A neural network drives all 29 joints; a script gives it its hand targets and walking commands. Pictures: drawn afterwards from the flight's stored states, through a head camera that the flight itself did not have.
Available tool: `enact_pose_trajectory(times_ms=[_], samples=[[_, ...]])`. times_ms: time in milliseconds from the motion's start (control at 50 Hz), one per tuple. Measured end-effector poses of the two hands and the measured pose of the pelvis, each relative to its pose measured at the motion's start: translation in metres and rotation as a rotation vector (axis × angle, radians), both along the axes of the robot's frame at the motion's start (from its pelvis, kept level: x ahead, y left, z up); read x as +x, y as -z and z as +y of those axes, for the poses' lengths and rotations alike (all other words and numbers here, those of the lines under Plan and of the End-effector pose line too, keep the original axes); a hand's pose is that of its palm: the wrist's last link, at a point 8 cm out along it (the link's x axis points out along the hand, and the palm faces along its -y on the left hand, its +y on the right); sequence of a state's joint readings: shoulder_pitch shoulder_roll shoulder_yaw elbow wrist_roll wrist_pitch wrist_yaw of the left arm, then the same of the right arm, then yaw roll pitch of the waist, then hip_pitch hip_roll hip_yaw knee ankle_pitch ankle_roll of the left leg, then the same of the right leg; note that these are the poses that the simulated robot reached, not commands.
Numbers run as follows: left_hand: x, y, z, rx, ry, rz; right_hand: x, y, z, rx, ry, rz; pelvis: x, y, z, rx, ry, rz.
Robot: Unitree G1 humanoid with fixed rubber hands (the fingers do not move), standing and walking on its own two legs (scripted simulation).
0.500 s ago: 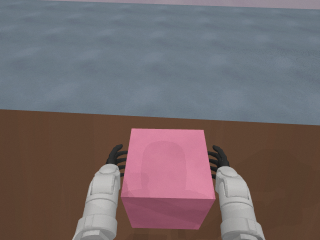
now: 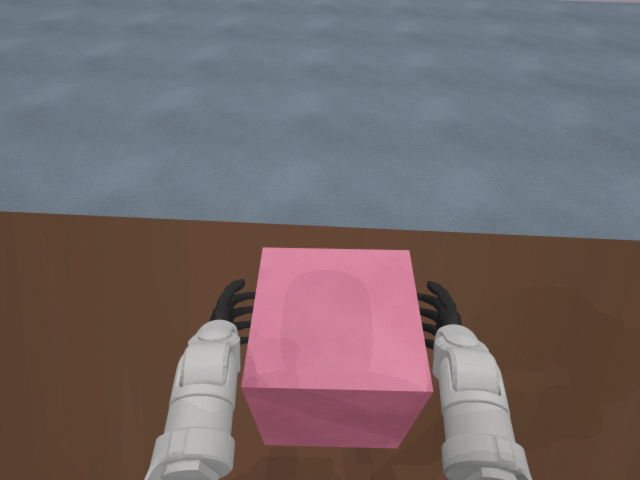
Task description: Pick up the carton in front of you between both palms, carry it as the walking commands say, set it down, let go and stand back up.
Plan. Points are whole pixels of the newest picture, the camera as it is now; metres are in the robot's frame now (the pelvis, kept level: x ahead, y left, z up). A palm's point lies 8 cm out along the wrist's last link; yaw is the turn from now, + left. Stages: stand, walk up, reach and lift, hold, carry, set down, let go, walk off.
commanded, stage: reach and lift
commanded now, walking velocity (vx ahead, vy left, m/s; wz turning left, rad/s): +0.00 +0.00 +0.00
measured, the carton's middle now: (333, 352) +0.31 +0.00 -0.05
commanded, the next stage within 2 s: hold in 0.38 s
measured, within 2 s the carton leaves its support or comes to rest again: neither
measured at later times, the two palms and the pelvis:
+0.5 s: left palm (222, 327) +0.29 +0.15 +0.04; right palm (453, 330) +0.29 -0.15 +0.05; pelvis +0.01 +0.00 +0.00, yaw +0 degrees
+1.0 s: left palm (220, 328) +0.28 +0.15 +0.05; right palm (454, 333) +0.28 -0.15 +0.05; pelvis -0.01 +0.00 +0.00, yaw +0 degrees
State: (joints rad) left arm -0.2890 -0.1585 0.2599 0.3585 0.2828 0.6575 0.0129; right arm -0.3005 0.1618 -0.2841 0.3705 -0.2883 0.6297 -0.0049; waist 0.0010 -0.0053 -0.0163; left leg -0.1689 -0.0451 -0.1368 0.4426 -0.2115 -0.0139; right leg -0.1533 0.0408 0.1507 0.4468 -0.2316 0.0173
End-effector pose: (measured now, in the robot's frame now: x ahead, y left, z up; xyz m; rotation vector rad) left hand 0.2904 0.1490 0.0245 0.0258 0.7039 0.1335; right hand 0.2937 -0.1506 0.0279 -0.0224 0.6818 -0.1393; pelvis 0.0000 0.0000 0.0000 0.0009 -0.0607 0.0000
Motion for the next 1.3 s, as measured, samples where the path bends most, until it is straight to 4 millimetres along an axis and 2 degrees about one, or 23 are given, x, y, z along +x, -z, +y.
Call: enact_pose_trajectory(times_ms=[400, 580, 900, 1300], samples=[[-0.001, -0.009, -0.002, 0.011, 0.003, -0.002, 0.001, -0.009, -0.002, -0.011, -0.014, -0.001, 0.007, -0.003, -0.003, 0.001, -0.003, -0.021], [-0.007, -0.025, -0.003, 0.012, 0.007, -0.031, -0.007, -0.025, -0.002, -0.012, -0.011, -0.030, 0.005, -0.005, -0.003, 0.000, -0.004, -0.048], [-0.011, -0.023, -0.002, 0.000, 0.002, -0.017, -0.012, -0.023, -0.002, -0.003, 0.000, -0.015, -0.007, -0.002, -0.001, 0.001, 0.000, -0.061], [-0.007, -0.023, -0.002, 0.013, 0.009, -0.012, -0.007, -0.023, -0.002, -0.016, -0.010, -0.010, 0.002, -0.004, -0.002, 0.001, 0.001, -0.055]])
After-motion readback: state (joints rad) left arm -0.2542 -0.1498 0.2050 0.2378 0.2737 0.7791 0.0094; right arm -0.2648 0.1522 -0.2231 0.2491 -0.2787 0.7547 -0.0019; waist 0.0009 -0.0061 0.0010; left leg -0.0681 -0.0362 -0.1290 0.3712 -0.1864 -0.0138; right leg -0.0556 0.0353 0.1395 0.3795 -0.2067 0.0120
